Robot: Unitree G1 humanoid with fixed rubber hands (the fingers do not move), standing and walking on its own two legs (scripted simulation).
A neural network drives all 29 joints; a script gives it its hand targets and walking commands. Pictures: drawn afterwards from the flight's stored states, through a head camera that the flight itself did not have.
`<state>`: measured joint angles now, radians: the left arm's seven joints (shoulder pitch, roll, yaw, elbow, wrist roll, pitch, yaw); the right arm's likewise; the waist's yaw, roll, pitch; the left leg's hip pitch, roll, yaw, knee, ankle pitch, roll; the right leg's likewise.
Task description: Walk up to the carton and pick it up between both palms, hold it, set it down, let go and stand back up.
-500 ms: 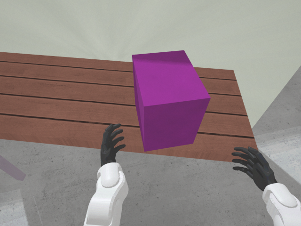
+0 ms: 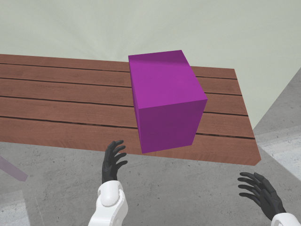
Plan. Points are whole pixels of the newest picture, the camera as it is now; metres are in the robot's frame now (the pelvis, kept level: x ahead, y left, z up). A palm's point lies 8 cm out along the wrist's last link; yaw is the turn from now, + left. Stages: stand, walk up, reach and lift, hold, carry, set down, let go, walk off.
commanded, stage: set down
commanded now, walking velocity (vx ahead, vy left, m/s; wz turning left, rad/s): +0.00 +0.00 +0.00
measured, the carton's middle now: (161, 102) +0.50 +0.06 +0.02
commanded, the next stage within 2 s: none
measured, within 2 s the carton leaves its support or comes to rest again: neither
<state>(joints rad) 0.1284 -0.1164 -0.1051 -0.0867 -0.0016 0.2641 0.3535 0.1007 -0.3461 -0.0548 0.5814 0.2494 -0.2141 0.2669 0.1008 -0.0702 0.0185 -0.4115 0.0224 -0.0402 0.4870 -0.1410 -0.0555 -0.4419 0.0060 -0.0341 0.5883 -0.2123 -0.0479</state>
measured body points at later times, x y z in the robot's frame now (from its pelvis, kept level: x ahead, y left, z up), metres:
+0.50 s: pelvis +0.04 +0.01 +0.01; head +0.11 +0.03 +0.45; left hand +0.27 +0.19 -0.01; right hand +0.28 -0.23 -0.03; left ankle +0.07 +0.16 -0.73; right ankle +0.06 -0.08 -0.73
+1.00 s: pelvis +0.04 +0.03 +0.01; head +0.07 +0.05 +0.46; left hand +0.23 +0.21 -0.05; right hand +0.25 -0.22 -0.04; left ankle +0.07 +0.16 -0.73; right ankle +0.06 -0.08 -0.73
